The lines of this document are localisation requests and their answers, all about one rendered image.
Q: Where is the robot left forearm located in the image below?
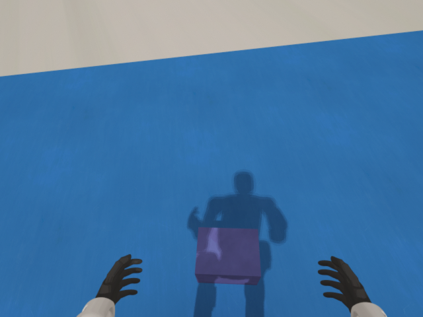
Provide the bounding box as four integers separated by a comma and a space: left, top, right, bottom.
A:
77, 297, 115, 317

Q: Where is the robot right forearm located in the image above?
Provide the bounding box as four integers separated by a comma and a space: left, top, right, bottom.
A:
351, 302, 387, 317

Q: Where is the carton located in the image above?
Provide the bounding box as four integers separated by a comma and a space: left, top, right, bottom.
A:
195, 227, 261, 285

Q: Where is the robot right hand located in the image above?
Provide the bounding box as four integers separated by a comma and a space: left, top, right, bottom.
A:
318, 256, 371, 313

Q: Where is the robot left hand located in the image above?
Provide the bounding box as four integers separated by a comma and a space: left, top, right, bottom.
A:
95, 254, 142, 305

